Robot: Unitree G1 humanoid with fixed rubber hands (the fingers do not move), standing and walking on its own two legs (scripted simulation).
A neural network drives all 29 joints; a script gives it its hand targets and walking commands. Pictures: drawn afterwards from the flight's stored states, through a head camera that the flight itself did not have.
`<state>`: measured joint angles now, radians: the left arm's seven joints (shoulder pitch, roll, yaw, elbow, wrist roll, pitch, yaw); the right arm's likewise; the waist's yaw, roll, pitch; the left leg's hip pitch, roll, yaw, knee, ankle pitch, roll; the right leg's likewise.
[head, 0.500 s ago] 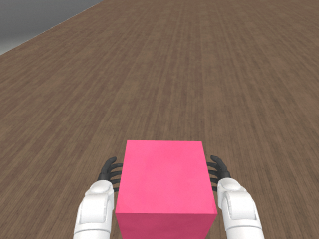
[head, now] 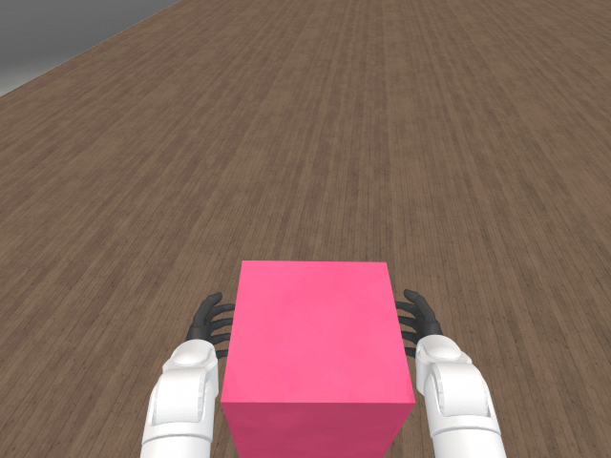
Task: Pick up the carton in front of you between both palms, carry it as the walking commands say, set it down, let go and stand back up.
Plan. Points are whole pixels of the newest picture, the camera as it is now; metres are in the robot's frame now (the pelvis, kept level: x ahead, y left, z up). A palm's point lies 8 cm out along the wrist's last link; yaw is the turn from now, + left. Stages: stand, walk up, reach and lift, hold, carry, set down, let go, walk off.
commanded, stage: carry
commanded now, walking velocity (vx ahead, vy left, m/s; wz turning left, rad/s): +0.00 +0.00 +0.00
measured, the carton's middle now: (312, 366) +0.30 +0.00 -0.05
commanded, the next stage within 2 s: hold in 0.04 s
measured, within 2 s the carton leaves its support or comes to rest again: neither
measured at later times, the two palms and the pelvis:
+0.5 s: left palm (188, 372) +0.25 +0.16 +0.05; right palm (432, 363) +0.25 -0.14 +0.05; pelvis -0.03 +0.00 +0.01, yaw +1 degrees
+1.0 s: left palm (175, 364) +0.26 +0.17 +0.06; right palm (414, 340) +0.28 -0.13 +0.06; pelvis -0.02 +0.00 +0.00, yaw +5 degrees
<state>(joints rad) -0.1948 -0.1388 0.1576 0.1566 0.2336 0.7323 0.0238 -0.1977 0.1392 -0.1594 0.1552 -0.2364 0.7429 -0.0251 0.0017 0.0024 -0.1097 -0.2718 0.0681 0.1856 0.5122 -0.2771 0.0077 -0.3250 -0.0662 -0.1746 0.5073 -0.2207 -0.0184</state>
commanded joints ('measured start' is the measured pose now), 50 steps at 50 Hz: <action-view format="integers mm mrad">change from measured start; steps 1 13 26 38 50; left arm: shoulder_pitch -434 -393 -506 -621 -584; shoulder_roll -889 -875 -934 -975 -972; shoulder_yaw -545 -465 -413 -370 -371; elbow -67 -40 62 173 149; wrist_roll -247 -192 -173 -176 -174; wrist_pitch -35 -58 -56 -59 -38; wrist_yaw -221 -224 -265 -305 -286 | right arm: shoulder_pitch -434 -400 -511 -606 -573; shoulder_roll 878 862 921 968 961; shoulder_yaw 546 495 447 391 380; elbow -70 -81 20 155 137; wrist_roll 245 201 190 179 179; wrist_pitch -41 -53 -47 -42 -36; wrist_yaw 221 221 274 305 284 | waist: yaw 0 0 0 -11 -2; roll -3 0 14 -23 0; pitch -225 -93 -17 9 -42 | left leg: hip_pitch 61 177 100 114 146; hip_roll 106 -132 -111 -115 -119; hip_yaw -109 -293 -286 -281 -288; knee -80 -181 -210 -176 -184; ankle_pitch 166 277 -15 -92 100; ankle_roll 7 29 46 42 26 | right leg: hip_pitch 110 397 358 291 366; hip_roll -107 139 125 99 109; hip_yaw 113 262 250 280 265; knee -65 -135 -152 -189 -166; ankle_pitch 189 288 1 -174 92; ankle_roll -2 -6 -8 -8 0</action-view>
